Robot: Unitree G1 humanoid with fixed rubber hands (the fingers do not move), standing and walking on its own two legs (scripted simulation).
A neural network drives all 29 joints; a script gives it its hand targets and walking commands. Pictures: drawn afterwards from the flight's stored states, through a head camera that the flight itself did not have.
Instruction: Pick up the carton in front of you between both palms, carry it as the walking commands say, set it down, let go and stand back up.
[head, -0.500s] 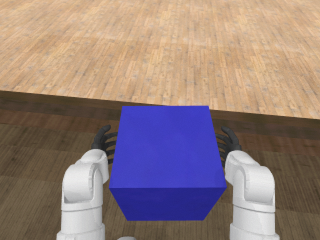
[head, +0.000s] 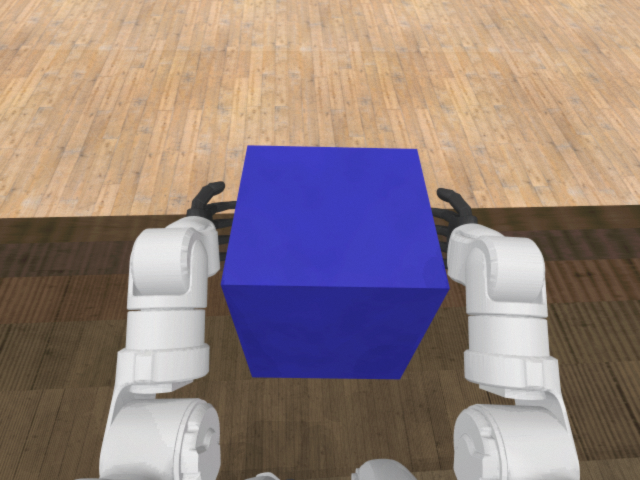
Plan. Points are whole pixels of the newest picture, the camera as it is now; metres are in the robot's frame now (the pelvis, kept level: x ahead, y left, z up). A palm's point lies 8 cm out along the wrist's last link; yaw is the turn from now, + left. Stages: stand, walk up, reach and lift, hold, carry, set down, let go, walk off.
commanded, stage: carry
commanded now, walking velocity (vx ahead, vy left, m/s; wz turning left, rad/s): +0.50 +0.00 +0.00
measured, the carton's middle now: (329, 270) +0.37 -0.02 +0.01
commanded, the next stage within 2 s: none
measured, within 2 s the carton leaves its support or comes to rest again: neither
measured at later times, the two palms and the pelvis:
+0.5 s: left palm (228, 135) +0.67 +0.14 -0.01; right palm (386, 120) +0.72 -0.16 -0.01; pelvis +0.35 -0.06 -0.17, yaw +3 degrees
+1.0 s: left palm (263, 129) +1.00 +0.11 -0.27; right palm (364, 124) +1.04 -0.19 -0.28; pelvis +0.67 -0.07 -0.36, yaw +15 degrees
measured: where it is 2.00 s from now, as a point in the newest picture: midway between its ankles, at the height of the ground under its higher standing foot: (286, 237)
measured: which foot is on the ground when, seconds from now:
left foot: down 0.00-0.40, up 0.42-0.84, down 0.86-1.00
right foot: up 0.00-0.40, down 0.42-0.86, up 0.88-1.00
